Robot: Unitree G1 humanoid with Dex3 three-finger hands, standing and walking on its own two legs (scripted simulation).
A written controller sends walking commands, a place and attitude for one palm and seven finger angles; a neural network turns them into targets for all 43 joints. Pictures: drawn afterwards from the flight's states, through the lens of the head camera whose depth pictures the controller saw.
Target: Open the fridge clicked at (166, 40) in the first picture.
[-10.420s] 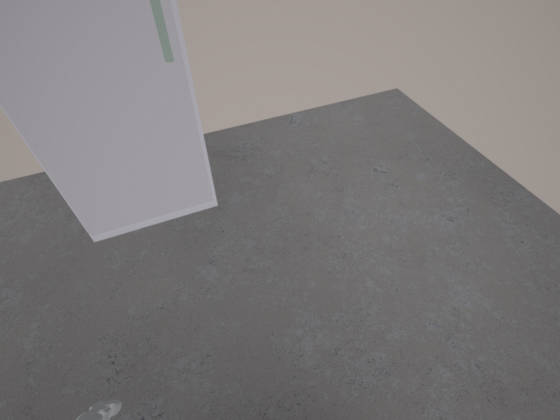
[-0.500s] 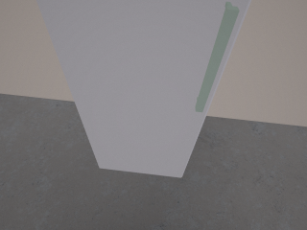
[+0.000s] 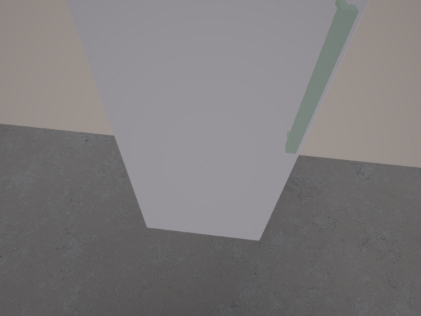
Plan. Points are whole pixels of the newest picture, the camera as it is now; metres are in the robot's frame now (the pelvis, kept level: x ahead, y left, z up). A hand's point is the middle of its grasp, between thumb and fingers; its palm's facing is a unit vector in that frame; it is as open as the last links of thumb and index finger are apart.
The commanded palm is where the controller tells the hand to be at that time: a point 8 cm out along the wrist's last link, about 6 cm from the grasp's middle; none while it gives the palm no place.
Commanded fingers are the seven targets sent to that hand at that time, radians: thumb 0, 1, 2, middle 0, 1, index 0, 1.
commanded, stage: come to a stop and stand still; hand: right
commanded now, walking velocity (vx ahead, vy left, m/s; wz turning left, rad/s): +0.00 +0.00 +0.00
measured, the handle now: (310, 89) +0.52 -0.16 +0.17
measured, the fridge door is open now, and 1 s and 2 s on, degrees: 0 0 0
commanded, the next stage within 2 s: look again from close up in 0.48 s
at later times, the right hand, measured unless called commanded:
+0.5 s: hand out of the picture +0.01 -0.17 -0.17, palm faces +0.03 +0.98 -0.22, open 7.4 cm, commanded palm none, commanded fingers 0.00 -0.90 -0.90 0.20 0.30 0.20 0.30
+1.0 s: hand out of the picture +0.02 -0.18 -0.17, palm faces +0.02 +0.97 -0.23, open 7.4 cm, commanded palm none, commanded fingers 0.00 -0.90 -0.90 0.20 0.30 0.20 0.30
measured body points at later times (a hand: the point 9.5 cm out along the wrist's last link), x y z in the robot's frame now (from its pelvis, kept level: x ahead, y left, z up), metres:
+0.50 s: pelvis -0.01 +0.02 +0.00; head +0.01 +0.02 +0.45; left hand +0.01 +0.26 -0.16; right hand +0.01 -0.22 -0.15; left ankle +0.01 +0.14 -0.74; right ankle -0.04 -0.12 -0.74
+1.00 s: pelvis -0.02 +0.02 +0.00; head +0.00 +0.01 +0.45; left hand +0.01 +0.25 -0.15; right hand +0.02 -0.23 -0.15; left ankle +0.01 +0.14 -0.74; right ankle -0.04 -0.12 -0.74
